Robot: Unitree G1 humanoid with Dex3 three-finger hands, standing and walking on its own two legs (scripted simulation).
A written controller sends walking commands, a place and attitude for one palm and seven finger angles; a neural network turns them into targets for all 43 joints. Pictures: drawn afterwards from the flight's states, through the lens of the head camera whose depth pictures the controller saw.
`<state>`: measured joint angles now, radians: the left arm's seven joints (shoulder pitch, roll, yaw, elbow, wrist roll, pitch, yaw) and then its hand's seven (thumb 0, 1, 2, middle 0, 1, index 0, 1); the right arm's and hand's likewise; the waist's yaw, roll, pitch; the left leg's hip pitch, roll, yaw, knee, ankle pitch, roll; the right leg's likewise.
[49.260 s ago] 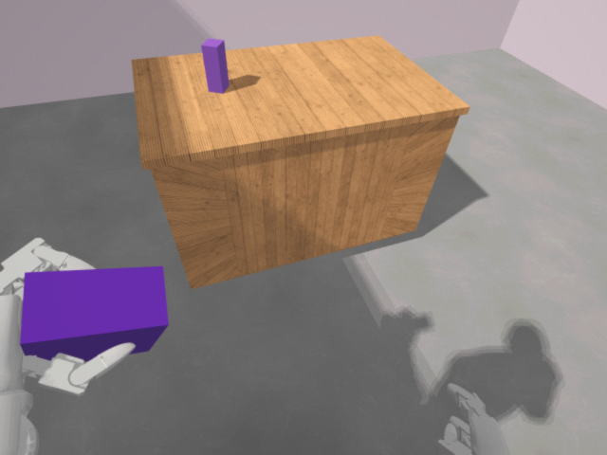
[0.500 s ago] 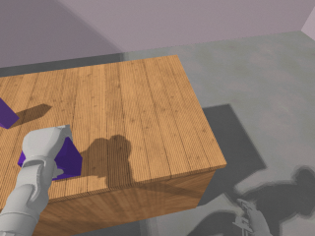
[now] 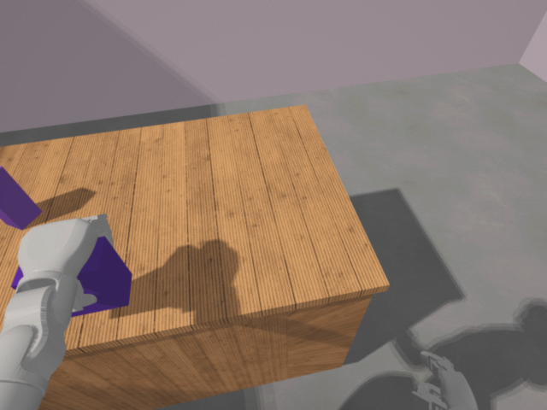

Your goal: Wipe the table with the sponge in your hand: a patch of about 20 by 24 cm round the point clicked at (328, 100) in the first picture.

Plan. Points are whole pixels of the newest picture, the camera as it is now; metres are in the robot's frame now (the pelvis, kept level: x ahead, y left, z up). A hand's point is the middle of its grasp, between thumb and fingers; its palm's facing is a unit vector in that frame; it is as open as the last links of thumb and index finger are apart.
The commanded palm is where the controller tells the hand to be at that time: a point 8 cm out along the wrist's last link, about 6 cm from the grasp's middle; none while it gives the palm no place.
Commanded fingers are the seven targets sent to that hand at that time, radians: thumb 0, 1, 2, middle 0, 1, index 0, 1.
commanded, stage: lift the sponge slowly off the table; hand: left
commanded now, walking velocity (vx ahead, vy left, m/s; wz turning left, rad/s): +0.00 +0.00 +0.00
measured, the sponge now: (84, 285) +0.26 +0.35 +0.01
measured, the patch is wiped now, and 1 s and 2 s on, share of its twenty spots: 1.00 1.00 1.00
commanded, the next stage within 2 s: bring the sponge back beside the body in 0.52 s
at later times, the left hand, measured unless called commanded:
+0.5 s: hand (81, 244) +0.29 +0.33 +0.08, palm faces -0.04 -0.04 -1.00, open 9.9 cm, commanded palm +0.26 +0.33 +0.15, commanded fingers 0.00 0.10 1.30 -1.20 -1.60 -1.20 -1.60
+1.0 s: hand (77, 258) +0.26 +0.33 +0.08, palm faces -0.04 -0.08 -1.00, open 9.9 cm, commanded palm +0.24 +0.32 +0.16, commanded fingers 0.00 0.10 1.30 -1.20 -1.60 -1.20 -1.60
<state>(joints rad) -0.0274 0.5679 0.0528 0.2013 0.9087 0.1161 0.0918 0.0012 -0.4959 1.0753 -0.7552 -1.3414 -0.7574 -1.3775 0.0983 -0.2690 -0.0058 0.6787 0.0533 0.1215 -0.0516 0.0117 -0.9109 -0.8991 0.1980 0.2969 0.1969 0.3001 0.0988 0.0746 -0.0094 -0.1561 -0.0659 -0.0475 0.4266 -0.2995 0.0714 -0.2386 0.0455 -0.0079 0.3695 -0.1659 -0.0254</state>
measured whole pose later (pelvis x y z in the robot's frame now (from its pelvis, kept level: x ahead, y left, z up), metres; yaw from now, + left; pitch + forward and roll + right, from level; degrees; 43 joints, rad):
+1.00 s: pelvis +0.01 +0.01 +0.00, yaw +1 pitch +1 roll -2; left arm 0.06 0.58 0.05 -0.04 0.86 0.18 -0.03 0.00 -0.49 1.07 -0.75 -1.34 -0.76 -1.38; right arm 0.05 -0.27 0.02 0.64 0.05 0.13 -0.02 0.01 -0.91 -0.90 0.20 0.30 0.20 0.30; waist 0.11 0.09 0.01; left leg -0.08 -0.08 -0.06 0.36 -0.28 0.09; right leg -0.16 0.03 -0.01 0.31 -0.16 -0.01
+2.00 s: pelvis -0.01 -0.02 +0.00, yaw -1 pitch -4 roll -1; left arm 0.36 0.56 0.03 -0.40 0.84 0.28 -0.02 0.00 -0.49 1.07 -0.75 -1.34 -0.76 -1.37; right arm 0.04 -0.26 0.04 0.61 0.04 0.13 -0.02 0.01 -0.91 -0.90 0.20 0.30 0.20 0.30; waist 0.14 0.10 0.03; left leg -0.03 -0.04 -0.04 0.39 -0.29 0.05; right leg -0.13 0.07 0.01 0.36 -0.16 -0.05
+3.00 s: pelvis -0.08 -0.01 -0.03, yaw +0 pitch +1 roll -1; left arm 0.48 0.38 0.34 -0.50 -0.04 -0.16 0.12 0.00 -0.51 1.08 -0.76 -1.35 -0.76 -1.38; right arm 0.22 -0.23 0.01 0.53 0.02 0.02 -0.06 0.01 -0.91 -0.90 0.20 0.30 0.20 0.30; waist 0.01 -0.01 -0.04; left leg -0.39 -0.08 -0.02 0.72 -0.34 0.07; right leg -0.47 0.03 -0.01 0.65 -0.19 -0.02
